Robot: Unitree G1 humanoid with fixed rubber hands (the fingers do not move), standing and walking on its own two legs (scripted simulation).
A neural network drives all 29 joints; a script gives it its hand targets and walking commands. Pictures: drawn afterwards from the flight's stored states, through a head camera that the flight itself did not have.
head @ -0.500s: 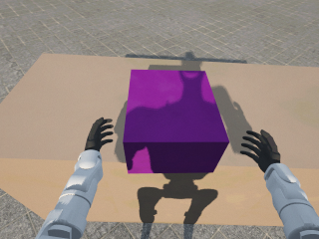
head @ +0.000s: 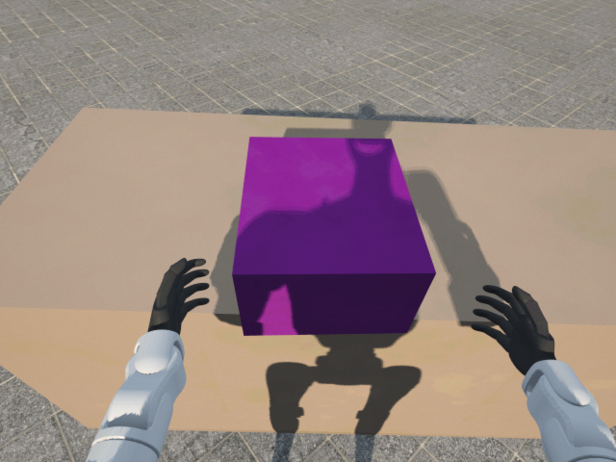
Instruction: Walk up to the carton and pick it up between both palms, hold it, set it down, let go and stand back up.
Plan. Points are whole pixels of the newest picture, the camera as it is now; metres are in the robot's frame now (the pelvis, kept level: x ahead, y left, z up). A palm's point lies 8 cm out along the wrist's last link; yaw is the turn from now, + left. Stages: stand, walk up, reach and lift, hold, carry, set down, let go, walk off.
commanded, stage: set down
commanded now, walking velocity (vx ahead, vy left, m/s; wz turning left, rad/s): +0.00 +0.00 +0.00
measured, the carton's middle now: (323, 229) +0.51 +0.02 +0.01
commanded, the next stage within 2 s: none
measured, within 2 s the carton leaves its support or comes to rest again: neither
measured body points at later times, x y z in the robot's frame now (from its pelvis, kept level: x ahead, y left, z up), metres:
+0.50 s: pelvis +0.00 +0.00 +0.00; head -0.02 +0.02 +0.45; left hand +0.26 +0.23 +0.01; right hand +0.23 -0.26 +0.00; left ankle +0.05 +0.12 -0.73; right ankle +0.03 -0.11 -0.73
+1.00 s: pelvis +0.02 +0.00 +0.01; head +0.04 +0.02 +0.46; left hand +0.25 +0.23 -0.02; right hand +0.24 -0.25 -0.02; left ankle +0.05 +0.12 -0.73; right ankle +0.03 -0.11 -0.73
